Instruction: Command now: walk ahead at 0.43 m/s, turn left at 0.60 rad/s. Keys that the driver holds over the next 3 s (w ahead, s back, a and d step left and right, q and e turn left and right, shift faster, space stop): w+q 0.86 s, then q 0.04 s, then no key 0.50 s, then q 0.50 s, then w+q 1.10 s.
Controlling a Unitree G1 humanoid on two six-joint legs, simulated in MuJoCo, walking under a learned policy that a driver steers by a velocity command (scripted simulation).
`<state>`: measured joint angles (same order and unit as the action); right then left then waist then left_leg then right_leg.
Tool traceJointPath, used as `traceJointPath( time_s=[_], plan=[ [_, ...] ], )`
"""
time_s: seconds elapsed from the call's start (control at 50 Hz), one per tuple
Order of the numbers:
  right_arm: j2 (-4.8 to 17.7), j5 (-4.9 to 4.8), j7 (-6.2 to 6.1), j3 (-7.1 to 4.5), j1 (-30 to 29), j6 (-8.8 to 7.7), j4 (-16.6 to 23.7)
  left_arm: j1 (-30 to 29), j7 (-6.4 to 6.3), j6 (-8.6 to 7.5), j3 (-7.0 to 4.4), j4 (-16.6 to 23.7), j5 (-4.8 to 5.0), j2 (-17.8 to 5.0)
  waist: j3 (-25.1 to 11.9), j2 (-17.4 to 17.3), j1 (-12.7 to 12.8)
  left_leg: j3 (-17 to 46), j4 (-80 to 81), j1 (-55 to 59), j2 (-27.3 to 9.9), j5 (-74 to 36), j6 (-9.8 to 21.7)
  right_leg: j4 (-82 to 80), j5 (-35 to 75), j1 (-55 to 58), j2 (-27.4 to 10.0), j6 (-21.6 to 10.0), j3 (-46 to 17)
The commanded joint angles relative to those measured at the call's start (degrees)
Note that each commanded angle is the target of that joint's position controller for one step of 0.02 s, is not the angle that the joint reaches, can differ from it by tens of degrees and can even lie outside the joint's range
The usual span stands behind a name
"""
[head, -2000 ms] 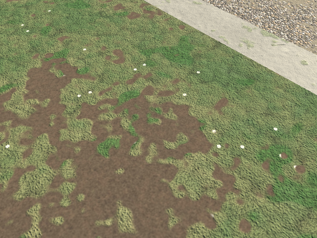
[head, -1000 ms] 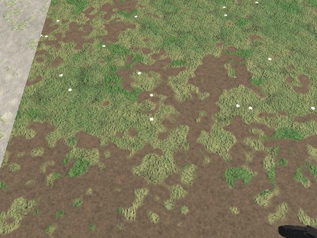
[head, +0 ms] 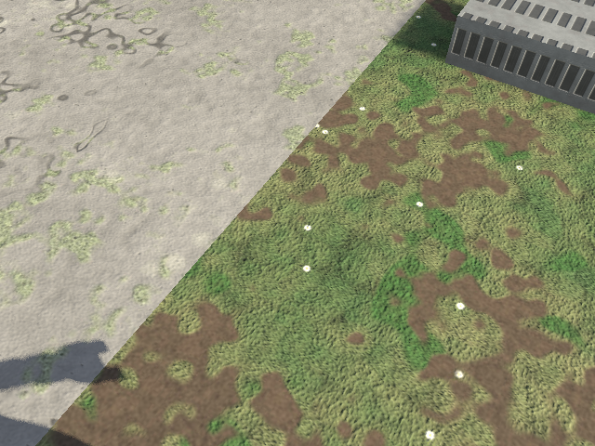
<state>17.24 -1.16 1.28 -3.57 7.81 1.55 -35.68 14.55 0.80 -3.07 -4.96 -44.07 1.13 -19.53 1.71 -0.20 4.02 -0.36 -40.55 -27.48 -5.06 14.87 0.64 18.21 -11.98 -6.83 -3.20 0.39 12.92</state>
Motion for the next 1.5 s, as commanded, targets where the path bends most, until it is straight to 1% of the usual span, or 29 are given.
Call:
traceJointPath(
  time_s=[0.02, 0.08, 0.1, 0.12, 0.14, 0.16, 0.2, 0.34, 0.44, 0.5, 0.52, 0.54, 0.56, 0.58, 0.62, 0.72, 0.92, 0.98, 1.02, 1.04, 1.06, 1.08, 1.1, 1.14, 1.2, 1.38, 1.42, 1.44, 1.5],
  plan=[
    [4.60, 0.04, 0.50, -1.36, -1.64, -0.66, 4.38, -3.07, 0.36, -0.06, -2.56, 2.95, 0.99, -10.20, -0.69, 5.10, -2.16, -2.92, 5.23, 2.74, 0.81, 1.59, 1.81, -6.81, -5.78, 1.56, -15.85, -9.77, -9.62],
    [10.36, -0.56, -0.34, -4.67, 14.52, -0.48, -0.84, -3.95, 0.33, 0.36, -0.88, 2.77, 0.20, -5.91, -6.66, -1.00, -10.17, -1.29, 13.28, 28.72, 4.34, 0.98, 6.99, 18.80, 5.85, -10.84, -8.80, -4.21, -0.10],
    [19.38, -0.76, -1.17, -6.67, 20.15, -0.84, -1.24, -6.64, 0.15, -0.34, 0.78, 7.73, -2.14, -1.38, -7.06, -17.81, -10.37, 28.69, 20.10, 42.17, -10.34, 4.70, 16.61, 43.23, -15.86, -35.23, 0.52, 1.88, 1.80],
    [17.41, -0.49, -0.50, -5.48, 18.59, -2.75, 0.74, -9.27, 0.13, -1.98, 0.75, 8.80, -1.12, -3.09, -9.30, -12.81, -11.01, 43.20, 26.51, 43.75, -14.72, 11.47, 21.96, 52.68, -22.54, -46.43, 3.38, 1.97, -12.20],
    [12.76, -0.17, -0.15, -4.01, 16.84, -4.06, 0.72, -10.53, 0.76, -3.13, -0.01, 9.32, 0.74, -6.32, -6.17, -9.74, -10.30, 37.29, 27.05, 41.89, -14.39, 7.71, 20.40, 53.03, -17.96, -48.51, 0.32, 0.38, -15.14],
    [10.03, -0.11, -0.05, -3.11, 14.71, -4.67, 0.93, -9.69, 1.04, -3.74, -0.10, 8.57, 0.61, -6.83, -4.23, -8.12, -8.49, 31.18, 26.00, 37.96, -12.24, 2.56, 18.42, 50.04, -13.13, -46.04, -1.48, -0.48, -15.27],
    [7.73, 0.02, -0.59, -2.04, 9.89, -4.47, 1.73, -9.41, 1.09, -3.93, -0.40, 7.47, -1.68, -6.80, -1.93, -5.46, -5.67, 23.37, 26.65, 30.48, -8.32, -7.36, 15.61, 42.18, -6.15, -39.66, -3.10, 0.20, -15.50],
    [10.68, -0.05, -3.04, -2.87, 12.11, -4.47, -0.42, -18.35, 1.75, -3.03, 1.76, 9.14, -1.18, -0.97, 0.69, -4.98, -7.12, 14.38, 27.66, 18.69, -2.40, -14.31, 12.10, 16.97, 13.08, -26.81, 2.95, 3.18, -13.75],
    [10.27, -0.68, -3.39, -3.18, 14.81, -4.33, -3.07, -19.78, 2.12, -3.52, 0.92, 10.16, -0.55, -3.51, 1.50, -5.88, -6.79, 19.69, 24.15, 20.90, -5.19, -11.73, 9.85, 10.76, 14.81, -21.69, 2.93, 0.84, -17.19],
    [9.22, -0.27, -3.19, -3.10, 13.88, -3.50, -3.23, -11.82, 1.44, -3.95, -0.59, 8.34, -0.82, -5.62, -2.01, -7.06, -2.80, 20.28, 15.35, 22.24, -3.51, -22.50, 7.81, 8.71, 9.20, -10.70, 4.09, -1.98, -14.64],
    [7.18, 0.28, -2.89, -2.29, 13.22, -3.37, -2.48, -4.50, 1.01, -4.04, -1.50, 7.06, -1.25, -7.33, -8.27, -6.00, 0.84, 18.18, 4.59, 18.47, 0.05, -23.02, 5.88, 9.45, 9.62, 1.71, 1.04, -4.15, -16.37],
    [3.53, 1.80, -2.87, -0.86, 14.66, -3.31, -0.97, 4.85, 0.50, -3.67, -2.10, 6.40, -1.84, -10.86, -18.69, 2.66, 3.20, 13.87, -13.38, 9.17, 5.00, -6.64, 3.63, 11.07, 5.69, 18.43, -9.54, -6.97, -28.15],
    [0.65, -1.14, -2.67, -0.10, 24.03, -4.04, 0.05, 5.55, 1.27, -3.18, -2.45, 4.96, -2.39, -12.90, -24.11, 23.70, -2.52, 11.42, -30.59, -9.90, 10.69, 20.78, 0.61, 1.00, -9.89, 30.93, -20.95, -15.53, -58.16],
    [7.30, -2.01, -2.80, -1.30, 21.27, -4.02, -2.13, 2.66, 1.24, -3.00, -1.06, 6.28, -1.26, -6.40, -16.88, 13.82, -1.09, 13.06, -36.31, -15.08, 6.04, 16.77, 0.02, -2.28, -21.24, 25.45, -19.77, -13.81, -57.24],
    [9.23, -0.91, -2.84, -2.03, 11.44, -3.63, -0.91, -2.40, 0.60, -2.43, -0.11, 6.23, -1.39, -3.19, -5.34, 3.49, -1.15, 8.89, -34.00, -13.20, 1.65, 7.52, -0.16, -3.50, -10.10, 9.92, -15.33, -10.80, -39.09],
    [3.83, -0.59, -2.08, -1.35, 8.63, -2.43, 0.59, -3.44, -0.04, -3.68, -0.29, 3.21, -1.27, -2.51, -0.32, 5.13, -3.50, 7.28, -25.17, -10.09, -2.47, 2.36, -0.10, -9.31, 5.56, -0.22, -12.08, -11.68, -22.71],
    [1.79, 0.23, 1.15, -0.16, -5.55, -3.68, 5.23, -0.10, -0.91, -1.43, -1.44, -0.19, -0.23, -7.71, 3.31, 2.78, 0.22, -0.85, 2.82, -6.77, 0.54, -15.61, 0.53, -7.09, 28.20, 5.19, -10.62, -8.70, -4.67],
    [4.87, 0.96, 1.67, -1.84, -1.04, -3.66, 5.27, 0.04, -1.36, -0.27, -1.95, -0.65, 1.35, -10.07, -1.37, 5.37, -3.90, -2.93, 6.87, 2.45, 5.42, -10.01, 3.49, 3.58, 46.47, 8.71, -11.13, -6.89, -3.67],
    [9.80, 1.27, 0.55, -4.37, 12.02, -3.37, 1.69, -0.10, -1.49, -0.10, -0.94, -0.41, 1.11, -7.77, -8.40, 2.01, -11.36, -1.40, 14.07, 23.15, 7.05, -23.41, 6.94, 23.33, 39.58, 0.80, -7.10, -2.87, -1.42],
    [14.86, 1.83, -0.96, -4.76, 14.10, -2.79, 1.52, 4.19, -0.95, -0.38, 1.20, 1.33, -3.02, -1.22, -15.18, -13.71, -7.54, 15.61, 6.62, 41.84, -7.72, -54.10, 12.25, 43.57, -10.57, -16.86, -1.57, 0.45, -1.54],
    [14.92, 2.36, -0.72, -3.59, 10.74, -3.23, 4.85, 9.16, -0.10, -0.81, 2.59, 1.25, -1.84, -1.57, -29.38, -15.65, -5.62, 38.49, 10.81, 50.56, -21.18, -52.48, 24.87, 60.46, -31.30, -26.64, 4.17, 2.37, -12.12],
    [10.33, 2.14, -0.13, -2.66, 10.38, -3.14, 4.90, 3.57, 0.12, -0.48, 0.85, 0.06, 0.18, -7.73, -28.52, -4.14, -9.56, 31.53, 13.97, 44.70, -17.28, -46.63, 21.94, 61.39, -26.19, -26.62, 1.19, 2.14, -17.75],
    [8.61, 1.45, 0.15, -1.94, 7.53, -3.44, 3.61, -0.65, -0.02, -0.12, 1.10, 1.75, 1.11, -6.66, -19.66, -3.90, -8.10, 23.84, 15.10, 38.32, -13.93, -41.73, 19.05, 58.04, -22.65, -29.75, -0.84, 1.68, -16.30],
    [5.83, 1.03, 0.05, -0.97, 2.09, -3.76, 2.59, -1.62, -1.33, 1.21, 1.19, 0.89, -0.34, -5.48, -10.75, -1.62, -4.43, 17.27, 18.90, 22.90, -9.65, -35.41, 15.29, 49.93, -16.96, -25.53, -3.71, 2.41, -16.32],
    [6.01, 2.60, -0.18, -1.01, -2.17, -4.39, 1.54, 2.96, -2.23, 3.22, 1.32, -1.15, -0.84, -3.83, -9.55, -4.48, -0.77, 11.04, 22.91, 10.48, -6.99, -34.80, 15.07, 43.54, -12.02, -14.53, -2.63, 3.80, -14.85],
    [3.42, 2.16, -1.13, 0.36, -3.24, -2.86, -4.40, -3.55, -2.35, 3.96, 2.05, -1.28, -1.86, -1.55, -5.62, -4.94, -2.17, 10.56, 23.83, 6.89, -3.80, 2.81, 10.30, 13.72, 0.23, -3.73, -0.52, 1.83, -13.28],
    [1.31, 2.39, -1.08, 1.17, 0.48, -2.86, -6.39, -3.82, -2.26, 3.47, 1.90, -0.72, -3.04, -3.84, -3.67, -0.95, -2.96, 9.60, 19.99, 4.33, 0.64, 8.00, 5.01, 6.15, 9.42, 0.63, -4.56, -0.53, -17.99],
    [2.65, 2.18, -1.04, 0.52, 3.68, -2.89, -6.64, -6.08, -2.61, 3.48, 0.76, -0.16, -2.50, -8.70, -1.86, 6.05, -6.30, 6.59, 18.14, 2.98, 4.58, 8.18, 3.15, 6.89, 6.71, -2.02, -7.40, -3.11, -19.18],
    [4.78, 1.32, -2.08, -0.58, -1.97, -1.75, -5.09, -6.38, -2.50, 2.98, 0.73, -1.03, -2.18, -5.48, -1.07, 9.56, -3.82, 3.23, 10.77, 8.22, 6.86, -0.90, 2.57, 3.03, -6.26, -9.43, -6.58, -3.29, -19.30]
  ],
)
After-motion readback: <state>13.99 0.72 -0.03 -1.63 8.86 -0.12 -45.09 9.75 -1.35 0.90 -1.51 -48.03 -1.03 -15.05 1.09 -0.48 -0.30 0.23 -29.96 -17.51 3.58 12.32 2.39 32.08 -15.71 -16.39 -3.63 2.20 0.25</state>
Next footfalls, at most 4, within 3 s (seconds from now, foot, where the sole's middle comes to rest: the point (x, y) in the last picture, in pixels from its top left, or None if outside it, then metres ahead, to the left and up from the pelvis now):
0.08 left None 0.11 0.13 -0.78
0.52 right None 0.47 -0.01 -0.78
1.02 left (168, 384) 0.59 0.35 -0.78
1.42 right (260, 339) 0.72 0.15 -0.78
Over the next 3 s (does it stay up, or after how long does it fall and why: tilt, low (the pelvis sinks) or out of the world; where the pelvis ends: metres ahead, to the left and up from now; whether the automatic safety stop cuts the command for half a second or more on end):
stays up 0.71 0.67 -0.01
